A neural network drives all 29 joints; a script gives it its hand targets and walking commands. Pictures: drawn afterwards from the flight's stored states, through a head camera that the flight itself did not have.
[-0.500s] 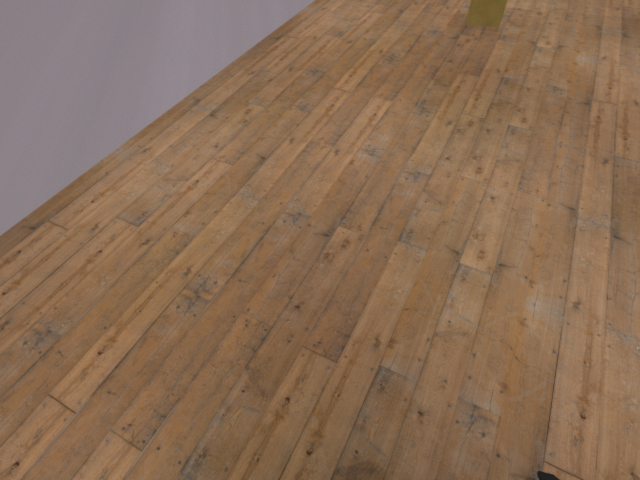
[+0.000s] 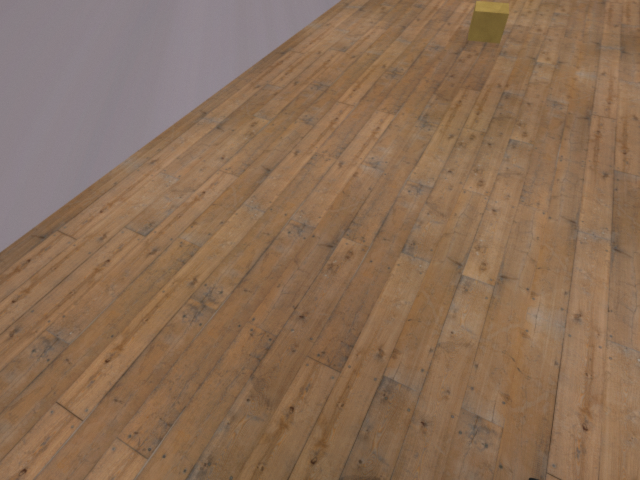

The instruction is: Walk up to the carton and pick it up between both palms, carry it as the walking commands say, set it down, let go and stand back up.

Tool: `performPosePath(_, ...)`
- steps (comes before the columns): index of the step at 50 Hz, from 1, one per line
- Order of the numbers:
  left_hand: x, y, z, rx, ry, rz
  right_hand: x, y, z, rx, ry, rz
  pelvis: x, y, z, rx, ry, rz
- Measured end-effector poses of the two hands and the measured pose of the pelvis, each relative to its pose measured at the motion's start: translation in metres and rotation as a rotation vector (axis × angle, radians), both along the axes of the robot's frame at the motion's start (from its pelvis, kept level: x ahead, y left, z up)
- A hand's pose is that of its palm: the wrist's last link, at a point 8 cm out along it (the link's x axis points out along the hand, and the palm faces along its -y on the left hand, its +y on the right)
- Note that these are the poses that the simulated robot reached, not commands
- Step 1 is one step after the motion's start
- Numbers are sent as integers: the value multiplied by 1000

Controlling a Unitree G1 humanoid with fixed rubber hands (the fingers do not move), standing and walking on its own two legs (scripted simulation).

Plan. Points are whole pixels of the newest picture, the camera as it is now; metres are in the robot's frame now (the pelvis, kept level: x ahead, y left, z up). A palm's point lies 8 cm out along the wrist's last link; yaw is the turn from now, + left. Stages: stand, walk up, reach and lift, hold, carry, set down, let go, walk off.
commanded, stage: stand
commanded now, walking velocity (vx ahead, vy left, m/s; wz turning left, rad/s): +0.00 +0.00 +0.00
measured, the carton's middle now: (487, 22) +3.13 -1.29 -0.66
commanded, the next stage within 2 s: walk up in 1.18 s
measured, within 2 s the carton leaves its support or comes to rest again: neither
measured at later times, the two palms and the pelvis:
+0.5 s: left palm out of the picture +0.07 +0.28 -0.11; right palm out of the picture +0.08 -0.27 -0.10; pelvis +0.00 +0.00 +0.02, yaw +0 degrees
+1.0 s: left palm out of the picture +0.07 +0.28 -0.11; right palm out of the picture +0.07 -0.27 -0.10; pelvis +0.00 +0.00 +0.02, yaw +0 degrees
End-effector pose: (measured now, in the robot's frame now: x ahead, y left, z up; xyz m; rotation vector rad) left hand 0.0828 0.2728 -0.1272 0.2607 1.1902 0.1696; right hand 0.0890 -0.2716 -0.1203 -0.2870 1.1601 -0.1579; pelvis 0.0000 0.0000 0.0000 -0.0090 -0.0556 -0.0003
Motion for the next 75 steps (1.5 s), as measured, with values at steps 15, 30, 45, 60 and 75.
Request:
performPosePath(15, -12, 5, 14, 4, 31, 17, -10, -1, 11, 1, 29, -19, -2, 2, 15, 5, -12, 3)
performPosePath(30, -15, 4, 19, -2, 33, 20, -15, -3, 17, 1, 36, -32, -4, 2, 21, 7, -10, 6)
performPosePath(45, -18, 6, 19, -2, 50, 25, -19, -1, 17, 3, 55, -37, -3, 4, 22, 8, -4, 6)
performPosePath(60, -14, 8, 20, -3, 44, 25, -14, 0, 18, 1, 50, -35, 0, 6, 23, 8, -1, 6)
performPosePath(75, 5, -4, 13, -42, 95, -71, -39, -13, 17, -35, 24, -148, 5, -6, 17, 33, 43, -109)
